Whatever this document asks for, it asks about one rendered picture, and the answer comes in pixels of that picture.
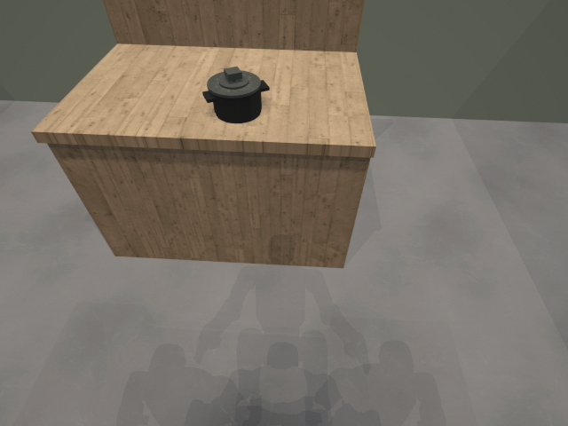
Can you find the lid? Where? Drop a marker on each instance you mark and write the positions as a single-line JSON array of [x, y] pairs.
[[220, 86]]

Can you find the knob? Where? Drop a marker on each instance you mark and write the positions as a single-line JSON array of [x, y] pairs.
[[233, 73]]

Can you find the table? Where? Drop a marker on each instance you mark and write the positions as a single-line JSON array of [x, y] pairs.
[[163, 177]]

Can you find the pot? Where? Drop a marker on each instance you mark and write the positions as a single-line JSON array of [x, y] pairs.
[[238, 110]]

